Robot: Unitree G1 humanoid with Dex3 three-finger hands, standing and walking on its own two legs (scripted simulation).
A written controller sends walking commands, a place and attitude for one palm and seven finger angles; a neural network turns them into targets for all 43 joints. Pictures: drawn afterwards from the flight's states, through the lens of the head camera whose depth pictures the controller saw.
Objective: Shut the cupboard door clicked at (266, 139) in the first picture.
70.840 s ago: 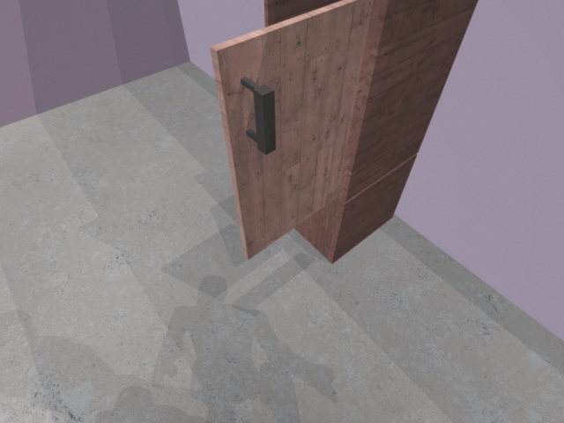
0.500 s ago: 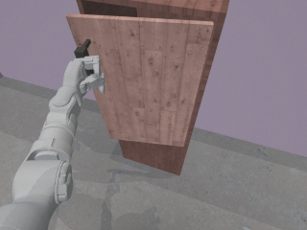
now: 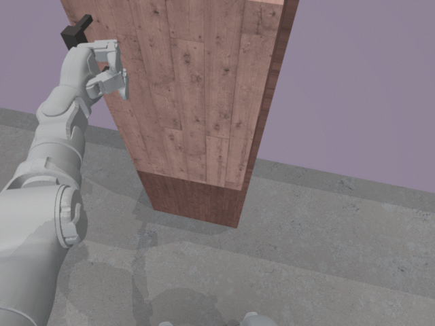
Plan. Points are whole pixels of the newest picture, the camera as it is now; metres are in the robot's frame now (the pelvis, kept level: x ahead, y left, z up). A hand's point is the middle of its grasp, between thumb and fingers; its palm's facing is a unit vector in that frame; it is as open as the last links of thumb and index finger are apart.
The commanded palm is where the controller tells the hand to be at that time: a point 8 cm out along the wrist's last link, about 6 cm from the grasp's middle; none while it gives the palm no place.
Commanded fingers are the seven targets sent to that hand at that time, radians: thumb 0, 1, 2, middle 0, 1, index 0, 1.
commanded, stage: push the door shut along its arc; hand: left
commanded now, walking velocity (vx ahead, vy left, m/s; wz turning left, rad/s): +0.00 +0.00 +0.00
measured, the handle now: (91, 55) +0.59 +0.18 +0.15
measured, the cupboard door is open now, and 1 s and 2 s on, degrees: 1 0 0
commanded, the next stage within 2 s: pull the fist back off the door in 0.28 s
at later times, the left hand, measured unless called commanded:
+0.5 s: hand (131, 64) +0.53 +0.10 +0.17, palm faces -0.02 -0.99 +0.12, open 3.1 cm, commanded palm +0.53 +0.13 +0.16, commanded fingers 0.00 0.90 0.90 -1.30 -1.50 -1.30 -1.50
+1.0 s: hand (135, 86) +0.50 +0.09 +0.15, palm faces +0.06 -1.00 +0.02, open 3.1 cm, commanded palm +0.45 +0.14 +0.16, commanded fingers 0.00 0.90 0.90 -1.30 -1.50 -1.30 -1.50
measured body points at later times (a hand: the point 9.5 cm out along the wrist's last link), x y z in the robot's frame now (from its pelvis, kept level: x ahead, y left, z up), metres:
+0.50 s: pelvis -0.01 +0.00 -0.01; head +0.09 +0.01 +0.43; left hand +0.53 +0.15 +0.17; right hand +0.00 -0.27 -0.12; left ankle +0.01 +0.12 -0.71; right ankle +0.00 -0.12 -0.71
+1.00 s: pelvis +0.02 -0.01 +0.01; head +0.07 -0.02 +0.46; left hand +0.49 +0.15 +0.16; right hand +0.03 -0.27 -0.12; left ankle +0.01 +0.12 -0.71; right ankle +0.00 -0.12 -0.71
